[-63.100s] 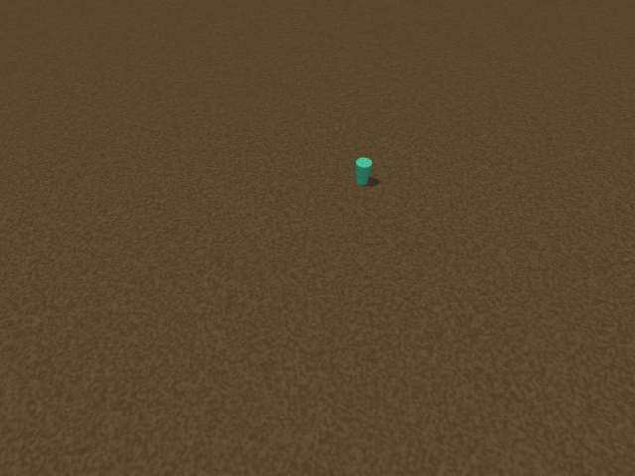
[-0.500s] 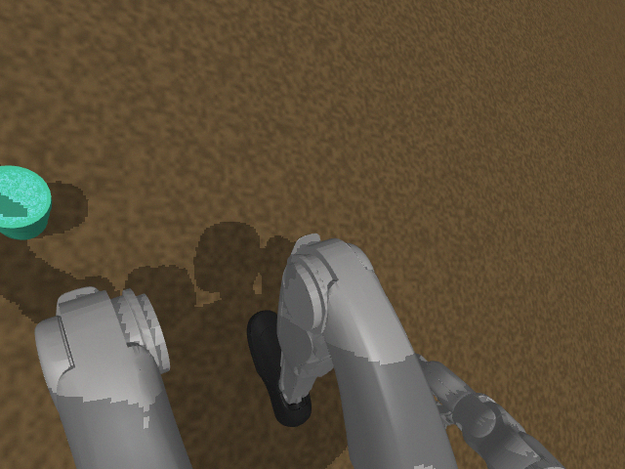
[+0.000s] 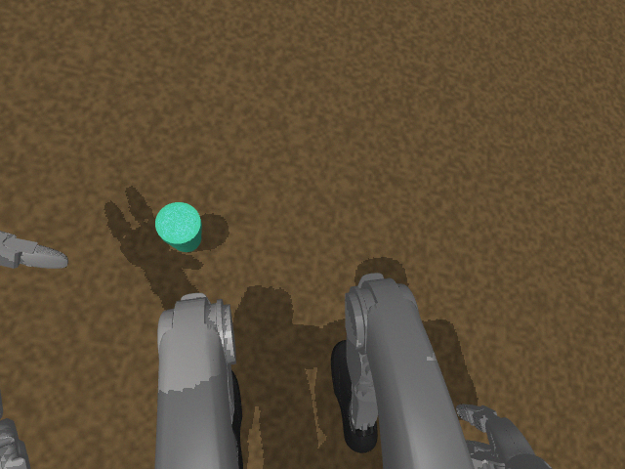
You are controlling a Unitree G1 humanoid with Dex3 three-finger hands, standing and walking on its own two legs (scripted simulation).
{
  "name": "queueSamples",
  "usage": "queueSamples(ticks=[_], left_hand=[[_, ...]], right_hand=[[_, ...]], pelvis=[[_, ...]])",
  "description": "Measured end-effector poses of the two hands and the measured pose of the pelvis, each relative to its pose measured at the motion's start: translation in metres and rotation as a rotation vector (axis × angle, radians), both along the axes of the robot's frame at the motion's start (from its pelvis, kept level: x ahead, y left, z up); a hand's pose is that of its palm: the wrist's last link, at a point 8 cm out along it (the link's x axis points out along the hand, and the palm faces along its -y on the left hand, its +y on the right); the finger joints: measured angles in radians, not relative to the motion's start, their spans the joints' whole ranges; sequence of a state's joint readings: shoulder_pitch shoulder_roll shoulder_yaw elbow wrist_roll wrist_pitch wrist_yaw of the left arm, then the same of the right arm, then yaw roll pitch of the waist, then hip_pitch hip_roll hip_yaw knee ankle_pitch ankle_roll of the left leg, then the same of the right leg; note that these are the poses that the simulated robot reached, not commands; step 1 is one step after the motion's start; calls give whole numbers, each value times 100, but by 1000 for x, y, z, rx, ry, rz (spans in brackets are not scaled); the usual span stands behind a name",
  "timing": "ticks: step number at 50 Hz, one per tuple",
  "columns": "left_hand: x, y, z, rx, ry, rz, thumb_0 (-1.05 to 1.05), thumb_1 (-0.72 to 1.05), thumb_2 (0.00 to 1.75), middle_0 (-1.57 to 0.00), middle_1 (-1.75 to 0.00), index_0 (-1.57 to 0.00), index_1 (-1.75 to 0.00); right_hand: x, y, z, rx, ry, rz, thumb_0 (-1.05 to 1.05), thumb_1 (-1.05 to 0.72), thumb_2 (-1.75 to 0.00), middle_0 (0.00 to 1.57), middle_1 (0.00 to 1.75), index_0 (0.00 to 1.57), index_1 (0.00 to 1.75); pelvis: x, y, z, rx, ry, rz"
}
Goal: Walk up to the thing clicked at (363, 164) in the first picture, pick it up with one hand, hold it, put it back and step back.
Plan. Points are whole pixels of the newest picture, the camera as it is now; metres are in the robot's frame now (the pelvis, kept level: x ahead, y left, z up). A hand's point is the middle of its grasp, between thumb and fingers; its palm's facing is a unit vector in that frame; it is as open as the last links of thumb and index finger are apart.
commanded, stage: home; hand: left
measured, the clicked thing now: (183, 232) +0.46 +0.19 -0.33
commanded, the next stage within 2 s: none
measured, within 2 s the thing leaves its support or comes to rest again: neither
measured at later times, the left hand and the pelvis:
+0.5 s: hand out of the picture +0.30 +0.25 +0.12, palm faces +0.19 -0.90 -0.38, open 17.0 cm; pelvis +0.05 -0.02 +0.23, yaw +6 degrees
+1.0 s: hand out of the picture +0.23 +0.19 +0.27, palm faces +0.22 -0.93 -0.29, open 17.2 cm; pelvis +0.09 -0.01 +0.32, yaw +7 degrees
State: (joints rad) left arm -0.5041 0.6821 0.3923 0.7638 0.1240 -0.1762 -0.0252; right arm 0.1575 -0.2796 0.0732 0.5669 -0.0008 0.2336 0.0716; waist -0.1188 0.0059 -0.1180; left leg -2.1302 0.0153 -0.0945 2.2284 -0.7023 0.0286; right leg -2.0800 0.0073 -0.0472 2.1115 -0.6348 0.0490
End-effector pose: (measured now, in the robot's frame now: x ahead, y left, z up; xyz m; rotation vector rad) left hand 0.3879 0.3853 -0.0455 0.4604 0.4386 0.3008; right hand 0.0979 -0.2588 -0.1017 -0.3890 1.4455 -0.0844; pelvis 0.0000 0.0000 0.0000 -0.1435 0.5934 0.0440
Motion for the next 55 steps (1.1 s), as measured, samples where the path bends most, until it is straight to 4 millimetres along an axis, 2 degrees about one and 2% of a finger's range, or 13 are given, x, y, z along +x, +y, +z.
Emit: queueSamples(ticks=[5, 10, 16, 21, 32, 38, 44, 49, 55], left_hand=[[-35, -30, 41, -21, 67, -9, -1, -46, 10, -7, -7, -7, -6], [-61, -42, 88, -44, 120, 54, -1, -45, 11, -7, -7, -7, -7], [-84, -57, 138, -85, 185, 120, -1, -46, 10, -7, -7, -7, -6], [-100, -80, 172, -140, 243, 138, -1, -46, 10, -7, -7, -7, -6], [-136, -121, 253, -215, 291, 165, -1, -46, 10, -7, -7, -7, -6], [-155, -137, 296, -232, 290, 155, -1, -47, 10, -7, -7, -6, -6], [-171, -149, 332, -253, 253, 137, -1, -48, 9, -6, -7, -6, -6], [-180, -153, 345, -272, 235, 141, -1, -49, 8, -6, -6, -6, -6], [-187, -153, 343, -280, 250, 159, -1, -49, 8, -6, -7, -6, -6]], right_hand=[[48, 5, 44, 27, -150, -10, 1, -90, -90, 21, 30, 20, 30], [94, 9, 99, 36, -287, 21, 1, -90, -90, 21, 30, 20, 30], [130, 7, 161, 37, -420, 42, 1, -90, -90, 21, 30, 20, 30], [138, 5, 206, 39, -473, 34, 1, -90, -90, 21, 30, 20, 30], [126, 9, 290, 30, -533, -20, 1, -90, -90, 21, 30, 20, 30], [130, 16, 323, 36, -609, -44, 1, -90, -90, 21, 30, 20, 30], [148, 25, 347, 52, -713, -41, 1, -90, -90, 21, 30, 20, 30], [166, 33, 361, 74, -783, -6, 1, -90, -90, 21, 30, 20, 30], [181, 38, 370, 84, -825, 46, 1, -90, -90, 21, 30, 20, 30]], pelvis=[[6, -5, 51, 29, 0, 7], [16, -13, 103, 54, -18, 19], [31, -17, 156, 73, -62, 34], [42, -19, 196, 86, -118, 43], [66, -19, 272, 111, -262, 60], [77, -14, 301, 119, -335, 65], [85, -10, 316, 126, -391, 68], [88, -9, 322, 131, -419, 72], [88, -12, 324, 135, -431, 80]])
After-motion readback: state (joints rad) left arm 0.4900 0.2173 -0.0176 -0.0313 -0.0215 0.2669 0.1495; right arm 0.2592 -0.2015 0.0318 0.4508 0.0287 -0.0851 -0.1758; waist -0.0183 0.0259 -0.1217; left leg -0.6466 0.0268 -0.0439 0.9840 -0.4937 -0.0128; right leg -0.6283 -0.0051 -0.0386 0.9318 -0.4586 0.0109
